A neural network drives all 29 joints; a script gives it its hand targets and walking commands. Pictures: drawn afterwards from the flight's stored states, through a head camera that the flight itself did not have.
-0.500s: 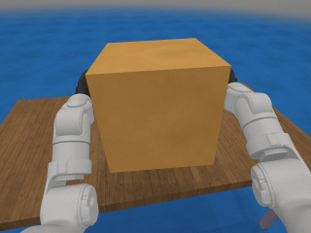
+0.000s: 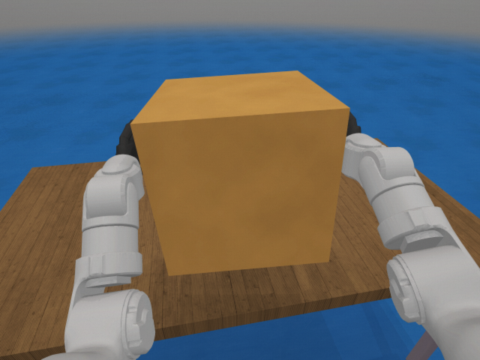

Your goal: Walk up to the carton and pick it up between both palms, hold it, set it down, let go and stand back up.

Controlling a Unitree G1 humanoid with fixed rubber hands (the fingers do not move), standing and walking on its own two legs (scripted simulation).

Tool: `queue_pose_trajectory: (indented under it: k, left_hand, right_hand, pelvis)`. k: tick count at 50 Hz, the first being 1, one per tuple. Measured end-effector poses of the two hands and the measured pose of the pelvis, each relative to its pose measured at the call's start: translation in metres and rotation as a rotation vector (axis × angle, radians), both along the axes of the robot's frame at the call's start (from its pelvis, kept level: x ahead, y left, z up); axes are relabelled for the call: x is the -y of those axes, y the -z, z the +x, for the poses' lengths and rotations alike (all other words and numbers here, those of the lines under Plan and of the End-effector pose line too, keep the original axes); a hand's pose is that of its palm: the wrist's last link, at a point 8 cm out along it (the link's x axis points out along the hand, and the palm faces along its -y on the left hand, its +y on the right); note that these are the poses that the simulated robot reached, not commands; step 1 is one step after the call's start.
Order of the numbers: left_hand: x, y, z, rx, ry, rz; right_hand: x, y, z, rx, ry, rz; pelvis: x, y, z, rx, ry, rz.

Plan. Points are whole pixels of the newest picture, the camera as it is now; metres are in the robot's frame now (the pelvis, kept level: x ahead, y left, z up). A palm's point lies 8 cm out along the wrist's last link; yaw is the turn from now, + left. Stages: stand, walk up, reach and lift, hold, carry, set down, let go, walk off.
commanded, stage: hold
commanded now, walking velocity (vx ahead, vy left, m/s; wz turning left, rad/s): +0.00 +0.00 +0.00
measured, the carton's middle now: (239, 162) +0.40 +0.01 +0.20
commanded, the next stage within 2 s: none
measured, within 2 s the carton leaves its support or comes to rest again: neither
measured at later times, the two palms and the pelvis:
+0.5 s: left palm (127, 158) +0.35 +0.19 +0.24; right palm (346, 144) +0.37 -0.16 +0.25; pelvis -0.01 +0.01 +0.00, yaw +0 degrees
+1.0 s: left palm (128, 158) +0.35 +0.19 +0.24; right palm (348, 142) +0.37 -0.16 +0.25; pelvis -0.01 +0.00 +0.00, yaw +0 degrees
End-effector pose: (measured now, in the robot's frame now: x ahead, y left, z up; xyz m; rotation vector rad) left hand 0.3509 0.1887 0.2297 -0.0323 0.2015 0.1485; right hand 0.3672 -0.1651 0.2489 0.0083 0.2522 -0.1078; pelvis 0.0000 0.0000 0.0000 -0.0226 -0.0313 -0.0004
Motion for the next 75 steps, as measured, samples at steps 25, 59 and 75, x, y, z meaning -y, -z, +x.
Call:
queue_pose_trajectory:
  k: [25,59,75]
  left_hand:
    - [-0.003,-0.008,0.002,0.013,-0.003,0.017]
    - [-0.001,-0.010,0.001,0.014,-0.006,0.000]
    - [-0.003,-0.009,0.002,0.011,-0.002,0.000]
  right_hand:
    - [-0.002,-0.002,0.001,0.008,0.003,0.024]
    - [-0.002,-0.006,0.001,0.006,0.000,0.024]
    - [-0.003,-0.008,0.001,0.003,0.007,0.025]
  pelvis:
    - [-0.005,0.001,-0.006,-0.039,0.003,-0.005]
    - [-0.003,0.001,-0.007,-0.041,0.000,-0.007]
    - [-0.005,0.001,-0.008,-0.048,0.004,-0.008]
